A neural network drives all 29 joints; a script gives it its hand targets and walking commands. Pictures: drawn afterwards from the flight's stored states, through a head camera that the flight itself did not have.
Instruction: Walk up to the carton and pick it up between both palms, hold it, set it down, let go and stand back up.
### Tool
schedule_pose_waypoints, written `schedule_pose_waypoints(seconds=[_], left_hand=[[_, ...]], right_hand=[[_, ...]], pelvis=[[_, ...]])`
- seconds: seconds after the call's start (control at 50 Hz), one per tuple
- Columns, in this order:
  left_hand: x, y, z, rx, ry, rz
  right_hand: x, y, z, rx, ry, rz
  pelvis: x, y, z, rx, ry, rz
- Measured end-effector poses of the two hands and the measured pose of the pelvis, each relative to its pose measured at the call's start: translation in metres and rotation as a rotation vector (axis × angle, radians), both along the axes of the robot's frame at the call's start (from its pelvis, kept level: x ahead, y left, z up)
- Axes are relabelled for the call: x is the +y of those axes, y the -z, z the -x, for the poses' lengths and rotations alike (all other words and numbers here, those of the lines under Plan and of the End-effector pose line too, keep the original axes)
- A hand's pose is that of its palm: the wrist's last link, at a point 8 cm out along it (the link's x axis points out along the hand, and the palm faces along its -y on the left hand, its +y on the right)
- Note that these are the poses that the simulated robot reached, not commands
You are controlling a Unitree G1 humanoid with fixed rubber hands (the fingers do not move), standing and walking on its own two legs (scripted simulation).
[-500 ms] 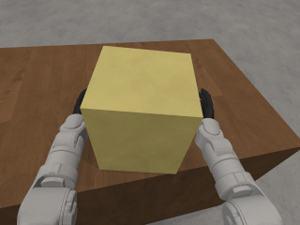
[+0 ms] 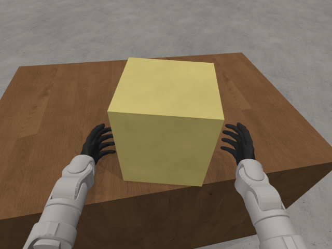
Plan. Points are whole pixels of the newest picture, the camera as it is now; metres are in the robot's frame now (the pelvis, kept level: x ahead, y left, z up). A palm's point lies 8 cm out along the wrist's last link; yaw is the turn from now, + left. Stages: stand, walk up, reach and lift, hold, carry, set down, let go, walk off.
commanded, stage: set down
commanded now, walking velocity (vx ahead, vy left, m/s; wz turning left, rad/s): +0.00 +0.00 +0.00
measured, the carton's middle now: (166, 124) +0.42 -0.01 +0.10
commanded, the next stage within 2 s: none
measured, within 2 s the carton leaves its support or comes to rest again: neither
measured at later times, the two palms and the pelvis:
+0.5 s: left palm (76, 189) +0.28 +0.19 +0.05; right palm (250, 182) +0.26 -0.18 +0.07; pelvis +0.02 +0.00 +0.00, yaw +1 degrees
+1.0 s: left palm (59, 226) +0.21 +0.21 +0.05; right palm (258, 207) +0.20 -0.18 +0.07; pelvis +0.03 -0.01 +0.00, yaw +1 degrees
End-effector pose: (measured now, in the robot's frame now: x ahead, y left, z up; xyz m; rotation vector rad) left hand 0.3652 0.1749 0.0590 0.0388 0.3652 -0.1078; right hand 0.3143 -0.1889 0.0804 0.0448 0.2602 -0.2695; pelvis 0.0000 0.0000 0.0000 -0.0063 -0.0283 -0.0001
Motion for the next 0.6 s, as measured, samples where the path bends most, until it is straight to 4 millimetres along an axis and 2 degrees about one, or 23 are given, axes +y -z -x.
schedule_pose_waypoints(seconds=[0.36, 0.6], left_hand=[[0.017, 0.016, 0.065, 0.040, -0.011, 0.002], [0.019, 0.002, 0.093, 0.023, -0.016, 0.047]], right_hand=[[0.007, 0.021, 0.047, 0.070, -0.025, -0.030], [0.004, 0.007, 0.066, 0.051, -0.026, -0.015]], pelvis=[[0.001, -0.001, -0.008, -0.052, -0.006, 0.003], [-0.002, -0.002, -0.021, -0.045, -0.013, 0.004]])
